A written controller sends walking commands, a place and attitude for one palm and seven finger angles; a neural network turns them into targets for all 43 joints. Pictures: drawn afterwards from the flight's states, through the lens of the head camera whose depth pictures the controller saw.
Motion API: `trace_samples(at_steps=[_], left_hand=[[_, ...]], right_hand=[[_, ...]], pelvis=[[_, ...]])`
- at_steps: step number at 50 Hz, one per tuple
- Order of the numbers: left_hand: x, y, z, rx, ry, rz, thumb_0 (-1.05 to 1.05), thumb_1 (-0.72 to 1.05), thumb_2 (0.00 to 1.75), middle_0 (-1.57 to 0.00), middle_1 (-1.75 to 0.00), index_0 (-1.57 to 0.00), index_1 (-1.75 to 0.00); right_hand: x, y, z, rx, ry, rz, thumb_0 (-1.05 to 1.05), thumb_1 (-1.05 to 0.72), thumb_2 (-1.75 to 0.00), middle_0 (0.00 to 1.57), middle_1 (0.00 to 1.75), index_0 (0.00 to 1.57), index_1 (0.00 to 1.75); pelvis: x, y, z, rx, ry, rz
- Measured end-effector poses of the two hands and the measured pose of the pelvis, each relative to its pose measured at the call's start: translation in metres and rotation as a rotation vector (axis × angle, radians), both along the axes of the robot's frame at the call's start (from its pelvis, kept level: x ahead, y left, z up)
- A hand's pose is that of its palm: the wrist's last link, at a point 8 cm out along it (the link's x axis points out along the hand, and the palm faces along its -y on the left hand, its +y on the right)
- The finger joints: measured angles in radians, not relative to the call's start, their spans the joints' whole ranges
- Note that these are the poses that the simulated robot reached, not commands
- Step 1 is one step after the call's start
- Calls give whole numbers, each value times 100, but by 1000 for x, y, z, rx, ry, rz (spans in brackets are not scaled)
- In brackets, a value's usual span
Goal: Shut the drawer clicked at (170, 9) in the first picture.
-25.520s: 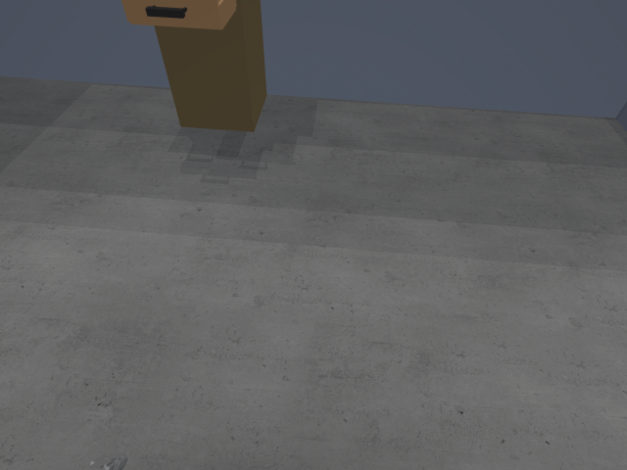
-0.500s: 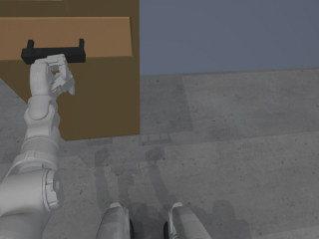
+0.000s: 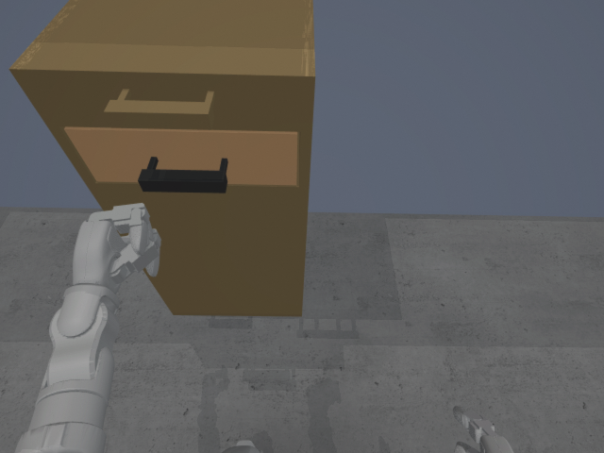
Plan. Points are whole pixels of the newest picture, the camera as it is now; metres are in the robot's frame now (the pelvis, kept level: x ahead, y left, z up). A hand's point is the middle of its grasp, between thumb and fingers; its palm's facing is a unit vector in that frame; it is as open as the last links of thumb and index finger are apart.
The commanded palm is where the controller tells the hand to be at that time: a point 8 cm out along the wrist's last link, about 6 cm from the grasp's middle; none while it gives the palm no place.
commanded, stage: draw the hand back to the body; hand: left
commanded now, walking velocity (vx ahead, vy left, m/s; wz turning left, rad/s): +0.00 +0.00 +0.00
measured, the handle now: (186, 171) +0.56 +0.21 +0.00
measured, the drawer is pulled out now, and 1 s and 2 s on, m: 0.00 0.00 0.00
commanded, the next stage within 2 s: step back with the hand held close in 0.98 s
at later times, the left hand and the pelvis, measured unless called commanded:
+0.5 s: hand (66, 306) +0.24 +0.23 +0.15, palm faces +0.29 -0.91 -0.30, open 3.3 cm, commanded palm +0.20 +0.27 +0.17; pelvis -0.01 +0.00 +0.04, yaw +0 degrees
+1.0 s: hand out of the picture +0.17 +0.23 +0.20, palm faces +0.42 -0.82 -0.38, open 3.3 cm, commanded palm +0.12 +0.27 +0.22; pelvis +0.00 -0.01 +0.05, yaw +0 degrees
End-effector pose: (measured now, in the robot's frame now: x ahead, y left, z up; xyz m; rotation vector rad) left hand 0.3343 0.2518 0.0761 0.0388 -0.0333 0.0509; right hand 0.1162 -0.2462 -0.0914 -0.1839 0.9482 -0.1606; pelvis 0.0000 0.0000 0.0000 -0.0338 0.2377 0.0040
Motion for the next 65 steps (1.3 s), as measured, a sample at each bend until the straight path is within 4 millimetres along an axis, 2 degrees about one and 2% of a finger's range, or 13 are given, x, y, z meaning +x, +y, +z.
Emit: trace_samples(at_steps=[6,12,20,28,43,47,53,56,61,65], left_hand=[[-33,1,14,-7,14,-49,2,90,90,-140,-160,-140,-160],[-69,5,36,159,82,90,2,90,90,-140,-160,-140,-160],[-106,15,71,236,60,220,2,90,90,-140,-160,-140,-160],[-140,17,101,281,4,258,2,90,90,-140,-160,-140,-160],[-203,19,160,435,-134,340,1,89,90,-140,-160,-141,-160],[-208,20,154,418,-115,369,1,89,90,-140,-160,-141,-160],[-205,15,137,371,-69,369,1,89,90,-141,-160,-141,-160],[-203,11,140,374,-89,352,2,89,90,-141,-160,-141,-160],[-195,17,162,464,-179,327,2,89,90,-141,-160,-141,-160],[-186,23,154,481,-138,290,1,89,90,-140,-160,-141,-160]], right_hand=[[24,5,18,-4,-119,39,0,-91,-90,20,30,20,30],[36,15,37,-5,-174,31,0,-91,-90,20,30,20,30],[48,27,54,2,-217,68,1,-90,-90,21,30,20,30],[57,32,63,19,-253,103,1,-90,-90,21,30,20,30],[67,27,67,33,-311,132,1,-90,-90,21,30,20,30],[67,26,66,35,-309,137,1,-90,-90,21,30,20,30],[61,20,65,17,-299,137,1,-90,-90,21,30,20,30],[58,17,66,9,-304,130,1,-90,-90,21,30,20,30],[53,11,67,-3,-276,102,1,-90,-90,21,30,20,30],[42,5,65,-15,-235,54,1,-90,-90,21,30,20,30]], pelvis=[[-6,1,7,2,-61,10],[-10,2,23,16,-138,-3],[-8,3,39,25,-227,-2],[-3,2,47,30,-282,-6],[1,-5,49,30,-317,-3],[-2,-7,49,31,-322,3],[-5,-11,49,31,-323,4],[-4,-13,49,30,-324,1],[-7,-11,49,17,-292,-5],[-12,-4,49,17,-264,-19]])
